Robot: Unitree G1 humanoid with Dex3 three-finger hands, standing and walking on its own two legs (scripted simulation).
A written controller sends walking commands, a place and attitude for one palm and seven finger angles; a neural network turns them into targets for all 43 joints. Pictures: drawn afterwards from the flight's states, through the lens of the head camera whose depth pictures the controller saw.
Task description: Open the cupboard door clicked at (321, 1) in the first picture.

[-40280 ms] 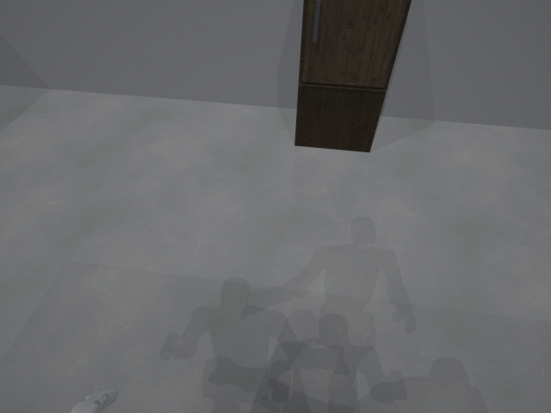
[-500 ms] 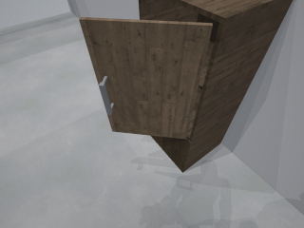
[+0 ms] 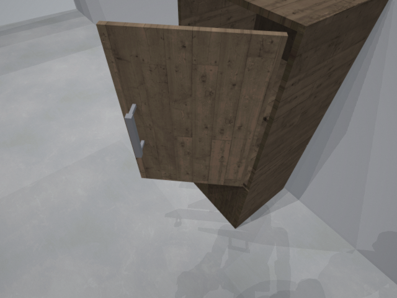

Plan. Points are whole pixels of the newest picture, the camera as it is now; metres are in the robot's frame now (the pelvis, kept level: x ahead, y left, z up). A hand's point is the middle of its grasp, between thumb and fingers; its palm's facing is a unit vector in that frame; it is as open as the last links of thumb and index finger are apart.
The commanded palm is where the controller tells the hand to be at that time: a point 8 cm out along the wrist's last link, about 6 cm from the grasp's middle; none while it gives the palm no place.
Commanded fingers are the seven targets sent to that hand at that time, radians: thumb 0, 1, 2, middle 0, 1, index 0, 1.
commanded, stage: come to a stop and stand still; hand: left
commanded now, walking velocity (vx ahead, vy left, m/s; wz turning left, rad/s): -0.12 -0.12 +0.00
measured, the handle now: (136, 132) +0.55 +0.22 -0.04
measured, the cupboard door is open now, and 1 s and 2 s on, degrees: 46 46 46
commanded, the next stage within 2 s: look again from close up in 1.12 s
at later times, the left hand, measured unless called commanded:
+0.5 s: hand out of the picture +0.05 +0.17 -0.18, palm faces -0.01 -0.97 -0.23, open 7.3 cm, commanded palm none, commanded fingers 0.00 0.90 0.90 -0.20 -0.30 -0.20 -0.30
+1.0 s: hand out of the picture -0.09 +0.19 -0.17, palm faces +0.02 -0.98 -0.22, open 7.4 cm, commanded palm none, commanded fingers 0.00 0.90 0.90 -0.20 -0.30 -0.20 -0.30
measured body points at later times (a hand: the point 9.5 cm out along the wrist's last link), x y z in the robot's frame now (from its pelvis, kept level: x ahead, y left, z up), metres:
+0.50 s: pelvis -0.02 +0.00 -0.01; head +0.01 +0.00 +0.44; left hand +0.05 +0.22 -0.16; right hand +0.02 -0.24 -0.16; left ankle -0.06 +0.10 -0.73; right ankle +0.00 -0.11 -0.73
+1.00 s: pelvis -0.08 +0.01 +0.00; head -0.08 +0.00 +0.45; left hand -0.09 +0.24 -0.15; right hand -0.08 -0.23 -0.15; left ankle -0.06 +0.10 -0.73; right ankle +0.00 -0.11 -0.73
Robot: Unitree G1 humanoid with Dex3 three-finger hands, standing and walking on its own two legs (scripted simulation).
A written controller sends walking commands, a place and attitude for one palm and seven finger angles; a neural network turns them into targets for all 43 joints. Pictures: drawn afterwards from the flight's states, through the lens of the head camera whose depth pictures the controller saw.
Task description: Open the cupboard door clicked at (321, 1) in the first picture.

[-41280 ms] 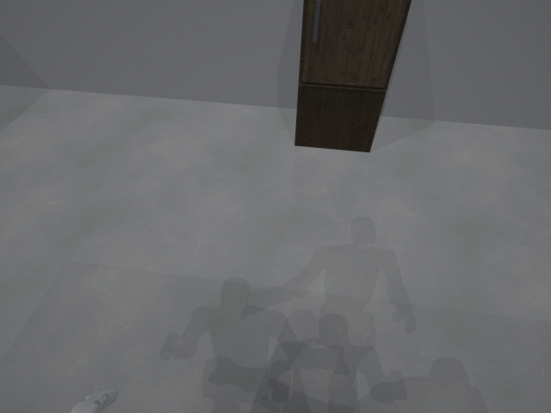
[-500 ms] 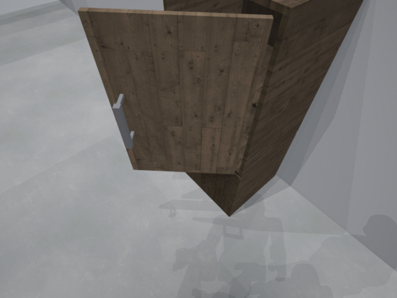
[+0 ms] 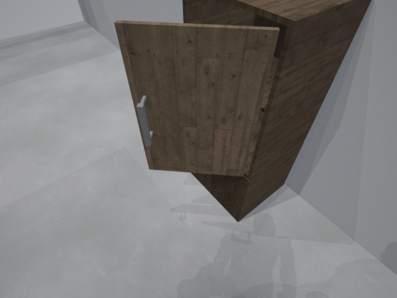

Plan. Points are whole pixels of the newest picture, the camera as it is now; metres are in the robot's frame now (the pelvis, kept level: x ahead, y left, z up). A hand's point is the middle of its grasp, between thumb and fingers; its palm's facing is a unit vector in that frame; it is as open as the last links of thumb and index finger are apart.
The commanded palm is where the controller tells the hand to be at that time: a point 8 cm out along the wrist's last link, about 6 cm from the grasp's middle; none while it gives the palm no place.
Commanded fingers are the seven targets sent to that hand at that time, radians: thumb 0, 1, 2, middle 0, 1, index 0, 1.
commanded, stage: come to a stop and stand still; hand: left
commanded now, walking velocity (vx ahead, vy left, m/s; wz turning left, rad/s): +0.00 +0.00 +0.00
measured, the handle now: (146, 121) +0.64 +0.21 -0.05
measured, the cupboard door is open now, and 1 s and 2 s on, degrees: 46 46 46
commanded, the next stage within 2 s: look again from close up in 0.12 s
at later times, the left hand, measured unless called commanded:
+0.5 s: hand out of the picture +0.04 +0.18 -0.17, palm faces +0.00 -0.98 -0.20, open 7.4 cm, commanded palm none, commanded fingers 0.00 0.90 0.90 -0.20 -0.30 -0.20 -0.30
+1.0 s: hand out of the picture +0.11 +0.19 -0.17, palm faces -0.02 -0.98 -0.22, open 7.4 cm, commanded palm none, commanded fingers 0.00 0.90 0.90 -0.20 -0.30 -0.20 -0.30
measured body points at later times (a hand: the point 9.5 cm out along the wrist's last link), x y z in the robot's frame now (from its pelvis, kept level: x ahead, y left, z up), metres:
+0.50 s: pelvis +0.02 +0.00 +0.00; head +0.03 +0.01 +0.45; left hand +0.04 +0.24 -0.15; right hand +0.03 -0.22 -0.15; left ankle +0.03 +0.10 -0.74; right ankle +0.08 -0.12 -0.74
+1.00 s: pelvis +0.06 +0.00 +0.01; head +0.07 +0.01 +0.46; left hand +0.11 +0.25 -0.15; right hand +0.10 -0.25 -0.14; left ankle +0.03 +0.10 -0.74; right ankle +0.08 -0.12 -0.74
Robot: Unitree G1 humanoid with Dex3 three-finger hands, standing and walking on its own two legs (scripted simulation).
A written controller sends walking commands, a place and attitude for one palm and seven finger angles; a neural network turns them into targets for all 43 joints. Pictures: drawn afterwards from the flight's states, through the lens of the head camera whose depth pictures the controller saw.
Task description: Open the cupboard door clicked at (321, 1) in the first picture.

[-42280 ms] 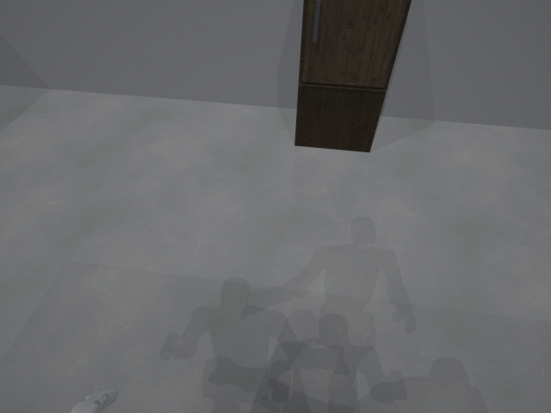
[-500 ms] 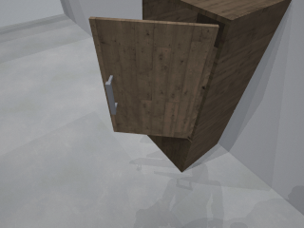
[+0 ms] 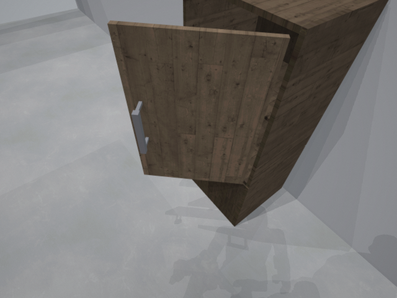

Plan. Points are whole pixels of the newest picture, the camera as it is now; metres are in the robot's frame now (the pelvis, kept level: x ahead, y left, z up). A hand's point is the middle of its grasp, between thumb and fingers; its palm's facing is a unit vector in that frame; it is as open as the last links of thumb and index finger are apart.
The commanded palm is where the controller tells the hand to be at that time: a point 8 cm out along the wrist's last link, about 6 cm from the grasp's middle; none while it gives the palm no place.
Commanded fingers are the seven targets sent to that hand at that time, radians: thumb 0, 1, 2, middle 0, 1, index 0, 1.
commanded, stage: come to a stop and stand still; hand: left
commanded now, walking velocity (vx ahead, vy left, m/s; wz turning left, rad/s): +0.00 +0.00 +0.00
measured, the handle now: (141, 128) +0.58 +0.20 -0.05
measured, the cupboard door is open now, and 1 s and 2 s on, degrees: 46 46 46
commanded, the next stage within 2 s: look again from close up in 0.90 s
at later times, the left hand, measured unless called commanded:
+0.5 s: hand out of the picture +0.06 +0.21 -0.16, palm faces -0.03 -0.96 -0.29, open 7.4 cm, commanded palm none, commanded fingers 0.00 0.90 0.90 -0.20 -0.30 -0.20 -0.30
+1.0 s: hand out of the picture +0.09 +0.19 -0.16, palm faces -0.04 -0.96 -0.28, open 7.4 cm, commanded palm none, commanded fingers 0.00 0.90 0.90 -0.20 -0.30 -0.20 -0.30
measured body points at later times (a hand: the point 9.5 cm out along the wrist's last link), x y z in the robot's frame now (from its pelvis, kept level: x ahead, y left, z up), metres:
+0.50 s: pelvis +0.00 +0.00 +0.00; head +0.02 -0.02 +0.44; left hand +0.06 +0.26 -0.14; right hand +0.05 -0.24 -0.16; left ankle -0.03 +0.10 -0.74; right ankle +0.02 -0.12 -0.74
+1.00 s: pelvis +0.01 -0.03 +0.00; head +0.03 -0.03 +0.45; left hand +0.09 +0.24 -0.14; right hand +0.06 -0.30 -0.15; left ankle -0.03 +0.10 -0.74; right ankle +0.02 -0.12 -0.74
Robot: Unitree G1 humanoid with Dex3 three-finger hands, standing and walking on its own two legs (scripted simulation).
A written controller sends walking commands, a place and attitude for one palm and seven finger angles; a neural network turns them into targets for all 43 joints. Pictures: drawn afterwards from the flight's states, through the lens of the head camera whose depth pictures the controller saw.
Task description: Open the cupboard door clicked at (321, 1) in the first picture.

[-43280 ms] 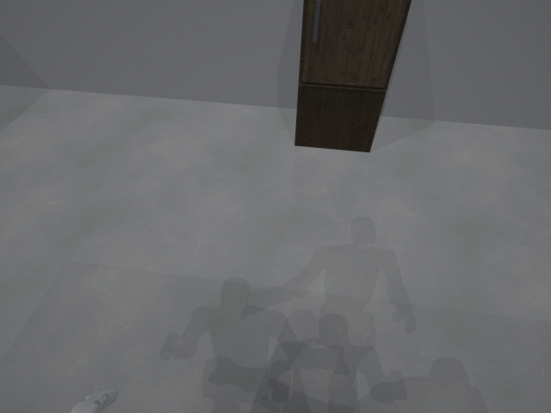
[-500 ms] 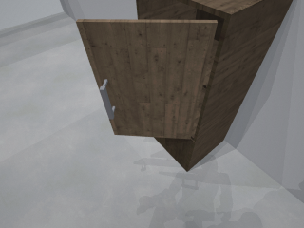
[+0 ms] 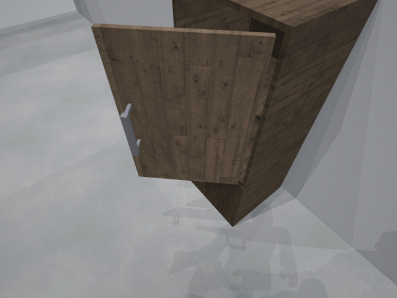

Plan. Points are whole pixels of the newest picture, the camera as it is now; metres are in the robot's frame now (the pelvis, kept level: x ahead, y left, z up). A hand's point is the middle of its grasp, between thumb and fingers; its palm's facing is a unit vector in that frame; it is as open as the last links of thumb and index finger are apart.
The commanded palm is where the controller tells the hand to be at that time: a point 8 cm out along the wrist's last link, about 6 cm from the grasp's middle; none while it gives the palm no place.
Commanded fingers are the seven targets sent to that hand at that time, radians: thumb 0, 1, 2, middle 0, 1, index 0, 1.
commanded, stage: look again from close up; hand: left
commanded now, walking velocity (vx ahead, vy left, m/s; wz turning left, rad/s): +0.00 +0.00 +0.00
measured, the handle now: (132, 131) +0.57 +0.23 -0.05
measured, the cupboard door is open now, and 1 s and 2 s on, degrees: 46 46 46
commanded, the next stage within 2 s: raise the hand with hooked fingers in 0.46 s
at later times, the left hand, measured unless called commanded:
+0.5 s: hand out of the picture +0.06 +0.21 -0.16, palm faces -0.02 -0.96 -0.27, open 7.4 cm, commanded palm none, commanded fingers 0.00 0.90 0.90 -0.20 -0.30 -0.20 -0.30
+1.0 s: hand out of the picture +0.12 +0.22 -0.09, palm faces -0.03 -1.00 -0.01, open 8.7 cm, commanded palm +0.12 +0.28 -0.06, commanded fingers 0.00 0.36 0.67 -0.24 -0.64 -0.24 -0.64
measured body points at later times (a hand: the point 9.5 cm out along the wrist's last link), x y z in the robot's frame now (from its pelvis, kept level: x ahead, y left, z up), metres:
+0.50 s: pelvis +0.00 -0.01 +0.00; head +0.02 +0.00 +0.45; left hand +0.06 +0.26 -0.14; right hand +0.04 -0.27 -0.15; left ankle -0.04 +0.12 -0.74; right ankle +0.01 -0.09 -0.74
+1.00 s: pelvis -0.05 +0.01 -0.10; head +0.02 +0.03 +0.34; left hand +0.12 +0.27 -0.09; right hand +0.20 -0.22 -0.14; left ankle -0.04 +0.12 -0.74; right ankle +0.01 -0.09 -0.74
